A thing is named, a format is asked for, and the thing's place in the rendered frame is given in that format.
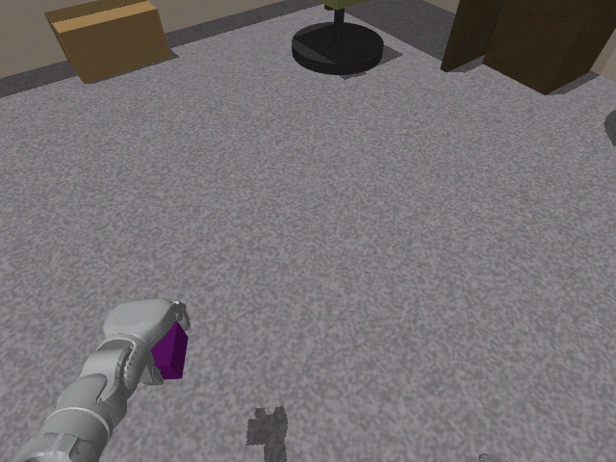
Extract left robot hand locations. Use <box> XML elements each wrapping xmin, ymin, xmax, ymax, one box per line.
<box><xmin>103</xmin><ymin>298</ymin><xmax>191</xmax><ymax>386</ymax></box>

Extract left robot arm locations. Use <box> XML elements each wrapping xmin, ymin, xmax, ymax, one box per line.
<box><xmin>12</xmin><ymin>334</ymin><xmax>149</xmax><ymax>462</ymax></box>

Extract office chair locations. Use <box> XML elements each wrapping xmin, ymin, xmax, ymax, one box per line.
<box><xmin>292</xmin><ymin>0</ymin><xmax>384</xmax><ymax>75</ymax></box>

